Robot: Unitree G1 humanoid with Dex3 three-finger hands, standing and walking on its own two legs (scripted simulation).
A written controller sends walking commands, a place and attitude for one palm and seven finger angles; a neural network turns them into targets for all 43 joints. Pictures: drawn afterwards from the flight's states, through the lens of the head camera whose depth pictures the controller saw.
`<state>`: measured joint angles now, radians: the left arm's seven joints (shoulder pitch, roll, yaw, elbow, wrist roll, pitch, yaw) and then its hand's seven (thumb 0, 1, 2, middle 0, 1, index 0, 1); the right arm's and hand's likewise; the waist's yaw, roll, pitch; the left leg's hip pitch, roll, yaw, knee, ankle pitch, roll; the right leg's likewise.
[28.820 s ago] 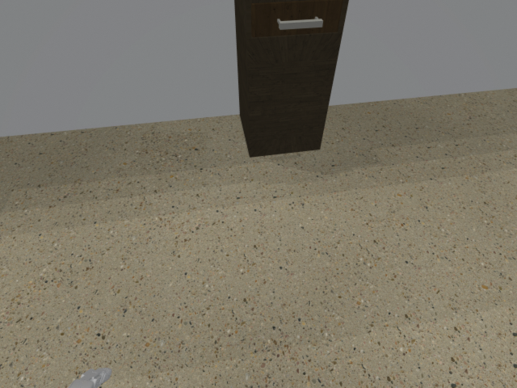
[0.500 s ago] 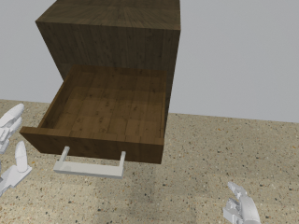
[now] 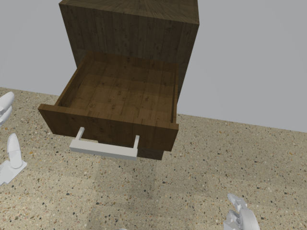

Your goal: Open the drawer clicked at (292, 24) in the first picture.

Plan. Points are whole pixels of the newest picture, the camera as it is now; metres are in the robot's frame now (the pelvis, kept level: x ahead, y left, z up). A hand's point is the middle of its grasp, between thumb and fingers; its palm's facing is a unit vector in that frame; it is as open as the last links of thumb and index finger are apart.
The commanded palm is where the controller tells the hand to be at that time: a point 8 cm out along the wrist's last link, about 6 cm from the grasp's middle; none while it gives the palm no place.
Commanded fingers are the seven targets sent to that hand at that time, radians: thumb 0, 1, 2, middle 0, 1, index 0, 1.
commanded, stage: step back with the hand held close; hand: left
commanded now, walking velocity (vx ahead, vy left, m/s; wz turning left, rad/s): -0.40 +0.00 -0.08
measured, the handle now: (106, 142) +0.34 +0.15 -0.01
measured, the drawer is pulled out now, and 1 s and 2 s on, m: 0.29 0.29 0.29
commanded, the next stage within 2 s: stop stepping back and stand still in 0.24 s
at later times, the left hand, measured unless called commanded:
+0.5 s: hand out of the picture +0.05 +0.17 +0.18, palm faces +0.28 -0.79 -0.55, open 7.4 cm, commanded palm +0.01 +0.21 +0.19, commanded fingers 0.00 0.90 0.90 -0.20 -0.30 -0.20 -0.30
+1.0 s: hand out of the picture -0.03 +0.20 +0.17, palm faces +0.41 -0.79 -0.45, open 7.4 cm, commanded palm -0.09 +0.23 +0.19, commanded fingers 0.00 0.90 0.90 -0.20 -0.30 -0.20 -0.30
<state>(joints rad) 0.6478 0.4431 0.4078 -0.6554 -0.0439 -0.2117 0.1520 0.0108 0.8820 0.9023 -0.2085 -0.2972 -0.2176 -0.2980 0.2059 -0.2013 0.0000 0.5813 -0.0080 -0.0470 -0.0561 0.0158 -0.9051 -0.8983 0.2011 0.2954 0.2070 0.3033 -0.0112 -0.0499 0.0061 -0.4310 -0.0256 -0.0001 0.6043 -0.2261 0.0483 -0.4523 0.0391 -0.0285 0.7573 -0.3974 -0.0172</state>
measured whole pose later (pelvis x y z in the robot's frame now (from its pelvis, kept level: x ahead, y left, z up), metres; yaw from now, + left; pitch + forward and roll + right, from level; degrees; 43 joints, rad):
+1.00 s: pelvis -0.21 -0.05 +0.01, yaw +1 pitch +0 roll +0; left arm 0.61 0.36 0.37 -0.52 -0.04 -0.20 0.14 0.01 0.88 0.90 -0.20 -0.30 -0.22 -0.30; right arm 0.23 -0.18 0.02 0.63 0.02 -0.03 -0.02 0.01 -0.90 -0.90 0.20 0.30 0.21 0.30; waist 0.01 0.02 -0.02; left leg -0.37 0.02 0.02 0.90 -0.46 0.02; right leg -0.29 0.02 -0.11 0.54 -0.25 -0.07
